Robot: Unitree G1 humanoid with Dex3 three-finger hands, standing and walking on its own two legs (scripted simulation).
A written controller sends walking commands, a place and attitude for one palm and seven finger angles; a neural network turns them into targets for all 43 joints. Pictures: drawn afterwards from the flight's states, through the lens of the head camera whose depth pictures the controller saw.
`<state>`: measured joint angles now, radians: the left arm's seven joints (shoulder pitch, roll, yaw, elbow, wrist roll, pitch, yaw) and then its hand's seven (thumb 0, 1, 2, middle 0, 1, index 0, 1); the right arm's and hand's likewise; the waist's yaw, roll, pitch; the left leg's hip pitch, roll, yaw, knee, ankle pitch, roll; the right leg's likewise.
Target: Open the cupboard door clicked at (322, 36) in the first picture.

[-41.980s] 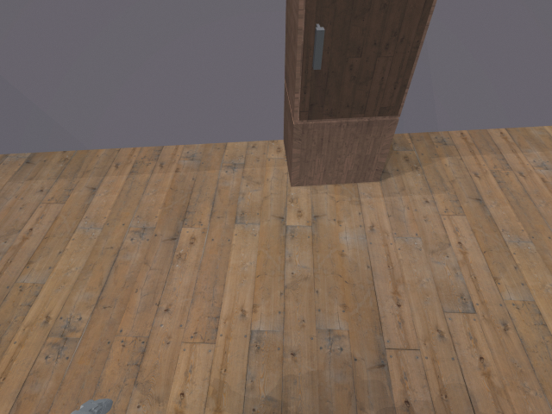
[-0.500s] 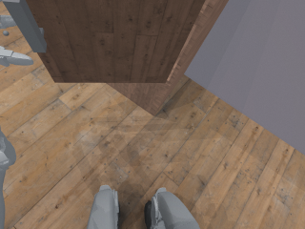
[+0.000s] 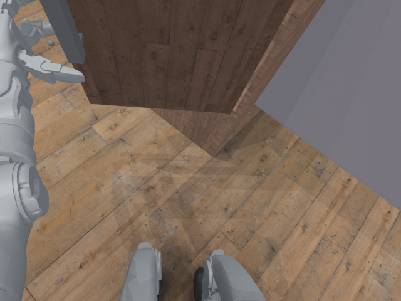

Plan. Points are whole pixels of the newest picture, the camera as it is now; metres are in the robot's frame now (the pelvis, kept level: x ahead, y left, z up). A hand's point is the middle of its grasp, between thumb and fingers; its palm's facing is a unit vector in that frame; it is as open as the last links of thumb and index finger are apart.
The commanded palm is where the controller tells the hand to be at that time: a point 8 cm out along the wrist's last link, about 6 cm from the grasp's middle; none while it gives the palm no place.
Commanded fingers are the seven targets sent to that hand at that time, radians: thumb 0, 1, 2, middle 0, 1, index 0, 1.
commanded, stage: slide the fingers in behind the handle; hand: left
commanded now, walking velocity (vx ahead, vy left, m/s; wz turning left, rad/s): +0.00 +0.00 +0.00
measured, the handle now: (68, 20) +0.60 +0.22 +0.08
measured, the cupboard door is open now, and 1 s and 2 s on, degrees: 38 37 62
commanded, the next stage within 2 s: close the thumb around the handle in 0.36 s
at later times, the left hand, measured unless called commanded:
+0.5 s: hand (76, 41) +0.56 +0.20 +0.07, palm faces +0.03 -1.00 +0.01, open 14.3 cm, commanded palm +0.54 +0.23 +0.07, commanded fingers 0.00 -0.33 0.37 -0.31 -1.22 -0.31 -1.22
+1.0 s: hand (77, 41) +0.56 +0.20 +0.08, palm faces +0.02 -1.00 -0.01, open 6.9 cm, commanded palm +0.54 +0.23 +0.07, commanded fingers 0.00 0.90 0.90 -0.40 -1.35 -0.40 -1.35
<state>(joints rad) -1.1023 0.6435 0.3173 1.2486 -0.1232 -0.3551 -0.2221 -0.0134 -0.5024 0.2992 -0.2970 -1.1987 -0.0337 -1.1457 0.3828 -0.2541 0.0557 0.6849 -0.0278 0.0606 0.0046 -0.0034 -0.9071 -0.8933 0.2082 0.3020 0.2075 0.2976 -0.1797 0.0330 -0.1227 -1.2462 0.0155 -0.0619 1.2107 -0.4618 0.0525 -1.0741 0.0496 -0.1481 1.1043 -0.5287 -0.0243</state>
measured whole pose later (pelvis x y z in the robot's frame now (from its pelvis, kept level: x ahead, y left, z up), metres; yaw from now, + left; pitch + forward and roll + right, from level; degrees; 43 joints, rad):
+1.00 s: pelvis +0.01 -0.01 +0.00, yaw -3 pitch +28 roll -6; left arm -1.01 0.67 0.45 1.25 -0.08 -0.38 -0.29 0.00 0.53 0.74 -0.35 -1.31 -0.36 -1.31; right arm 0.40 -0.27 0.06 0.64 -0.01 0.08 -0.01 0.00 -0.91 -0.89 0.21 0.30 0.21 0.30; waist -0.22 0.05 -0.12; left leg -1.20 0.05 -0.01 1.19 -0.48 0.05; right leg -1.06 0.08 -0.09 1.10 -0.53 -0.03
